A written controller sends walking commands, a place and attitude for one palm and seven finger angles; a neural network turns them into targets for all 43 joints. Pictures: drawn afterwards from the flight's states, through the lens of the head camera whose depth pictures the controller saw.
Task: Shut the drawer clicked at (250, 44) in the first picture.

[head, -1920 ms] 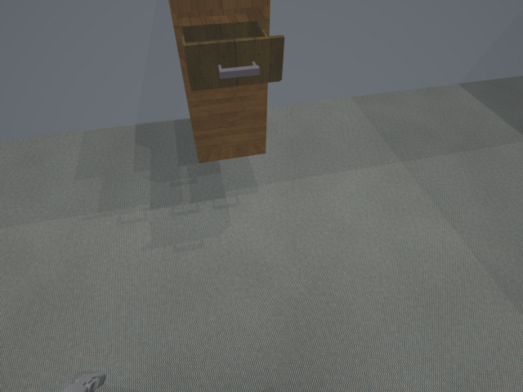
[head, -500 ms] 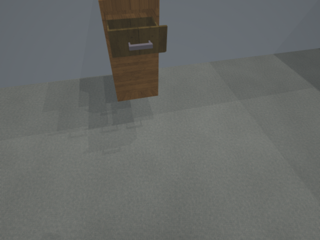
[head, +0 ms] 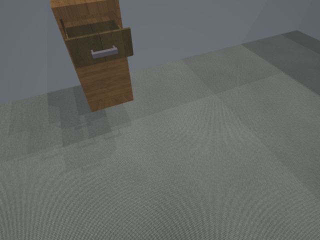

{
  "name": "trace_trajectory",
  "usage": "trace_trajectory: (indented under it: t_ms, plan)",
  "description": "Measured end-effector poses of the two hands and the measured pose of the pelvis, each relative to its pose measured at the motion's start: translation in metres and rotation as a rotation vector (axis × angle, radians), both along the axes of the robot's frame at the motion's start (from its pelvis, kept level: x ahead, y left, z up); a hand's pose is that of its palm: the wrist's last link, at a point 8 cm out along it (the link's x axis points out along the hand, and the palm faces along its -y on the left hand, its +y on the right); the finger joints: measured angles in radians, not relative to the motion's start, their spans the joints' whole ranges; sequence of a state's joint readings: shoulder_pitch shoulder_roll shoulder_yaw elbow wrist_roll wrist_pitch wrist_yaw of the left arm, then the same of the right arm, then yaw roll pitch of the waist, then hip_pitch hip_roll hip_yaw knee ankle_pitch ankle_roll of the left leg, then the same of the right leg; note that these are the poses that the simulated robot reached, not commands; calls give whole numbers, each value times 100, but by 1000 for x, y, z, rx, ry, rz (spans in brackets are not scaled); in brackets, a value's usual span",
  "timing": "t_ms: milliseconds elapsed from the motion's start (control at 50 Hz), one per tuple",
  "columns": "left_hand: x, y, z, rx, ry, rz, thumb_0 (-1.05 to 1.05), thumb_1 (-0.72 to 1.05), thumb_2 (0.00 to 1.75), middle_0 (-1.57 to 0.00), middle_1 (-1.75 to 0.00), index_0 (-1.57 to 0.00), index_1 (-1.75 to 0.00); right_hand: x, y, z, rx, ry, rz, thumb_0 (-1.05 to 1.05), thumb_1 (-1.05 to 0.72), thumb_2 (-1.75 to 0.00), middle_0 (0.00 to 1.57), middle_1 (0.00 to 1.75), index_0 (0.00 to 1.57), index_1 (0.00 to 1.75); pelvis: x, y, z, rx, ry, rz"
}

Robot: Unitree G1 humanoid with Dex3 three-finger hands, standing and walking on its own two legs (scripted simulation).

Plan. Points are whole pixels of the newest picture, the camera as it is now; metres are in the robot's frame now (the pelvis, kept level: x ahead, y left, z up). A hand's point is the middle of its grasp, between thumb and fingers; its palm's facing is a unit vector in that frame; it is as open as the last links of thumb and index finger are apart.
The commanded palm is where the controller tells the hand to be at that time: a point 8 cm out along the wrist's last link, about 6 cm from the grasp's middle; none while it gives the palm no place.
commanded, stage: walk to a spot facing it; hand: left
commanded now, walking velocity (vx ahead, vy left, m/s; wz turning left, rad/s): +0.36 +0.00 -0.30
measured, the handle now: (104, 51) +1.04 +0.37 -0.06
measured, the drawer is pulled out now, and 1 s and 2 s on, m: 0.30 0.30 0.30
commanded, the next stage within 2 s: turn to face it in 1.20 s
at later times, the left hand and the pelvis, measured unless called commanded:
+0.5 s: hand out of the picture +0.13 +0.19 -0.18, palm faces +0.03 -0.99 -0.14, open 7.4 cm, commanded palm none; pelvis +0.20 +0.03 -0.01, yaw -5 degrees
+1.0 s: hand (129, 133) +0.54 +0.16 -0.16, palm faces -0.30 -0.94 -0.15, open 7.4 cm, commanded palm none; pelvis +0.41 +0.02 +0.01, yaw -17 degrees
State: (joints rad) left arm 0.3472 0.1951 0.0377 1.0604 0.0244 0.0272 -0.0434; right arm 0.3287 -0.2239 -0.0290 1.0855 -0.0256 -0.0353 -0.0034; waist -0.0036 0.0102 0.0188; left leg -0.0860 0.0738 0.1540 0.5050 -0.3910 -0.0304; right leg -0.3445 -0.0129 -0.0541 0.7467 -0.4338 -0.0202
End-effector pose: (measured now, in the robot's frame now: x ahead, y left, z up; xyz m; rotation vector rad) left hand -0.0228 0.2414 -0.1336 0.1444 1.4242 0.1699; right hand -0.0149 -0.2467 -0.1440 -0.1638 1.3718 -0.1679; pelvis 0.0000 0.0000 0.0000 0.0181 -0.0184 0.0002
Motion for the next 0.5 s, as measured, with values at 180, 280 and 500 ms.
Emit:
trace_trajectory:
  t_ms: [180,280,500]
  plan:
    - [57,-31,2,4,-70,12,1,91,90,-20,-30,-20,-30,50,-13,2,18,53,-20,1,-91,-90,20,30,20,29,56,-19,3,-16,-7,-27]
    - [72,-38,7,-31,19,-19,1,91,90,-20,-30,-21,-30,136,-6,17,23,-123,-44,1,-91,-90,20,30,20,29,92,-14,12,-21,11,-62]
    - [153,-1,-23,-64,103,13,1,91,90,-20,-30,-21,-30,309,45,15,11,-293,25,0,-91,-90,20,30,20,29,202,27,-10,-58,14,-91]
